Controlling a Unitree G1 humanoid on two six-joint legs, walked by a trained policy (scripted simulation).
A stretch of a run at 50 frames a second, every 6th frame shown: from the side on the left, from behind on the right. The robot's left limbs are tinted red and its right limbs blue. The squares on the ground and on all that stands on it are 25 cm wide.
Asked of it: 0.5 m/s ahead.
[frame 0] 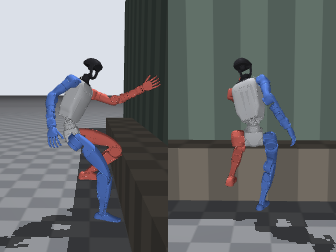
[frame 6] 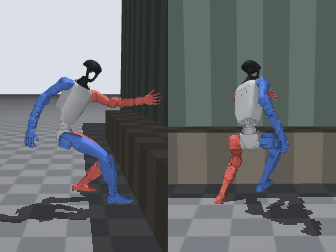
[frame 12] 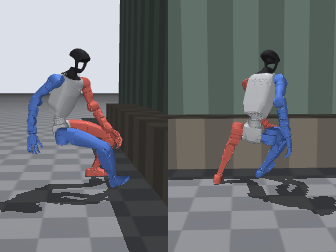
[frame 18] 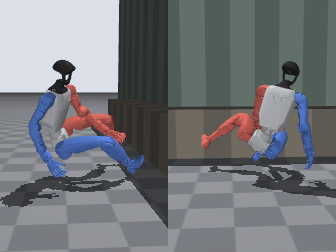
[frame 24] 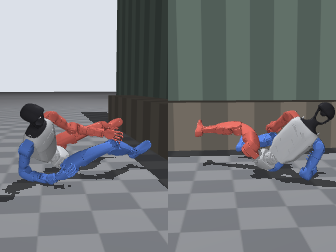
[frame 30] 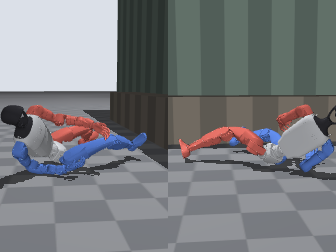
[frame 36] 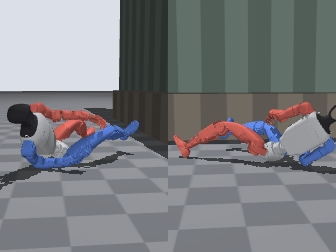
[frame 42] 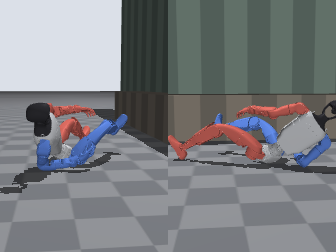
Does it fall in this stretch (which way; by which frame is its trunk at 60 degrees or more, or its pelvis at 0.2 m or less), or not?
yes: goes over to its right; its pelvis at 0.2 m or less by frame 24
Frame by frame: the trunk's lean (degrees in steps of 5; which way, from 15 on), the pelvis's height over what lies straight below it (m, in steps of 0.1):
0: 25 forward, 0.7
6: 30 forward, 0.6
12: 25 forward and to its right, 0.5
18: 25 forward and to its right, 0.3
24: 45 to its right, 0.1
30: 55 to its right, 0.1
36: 55 to its right, 0.1
42: 55 to its right, 0.1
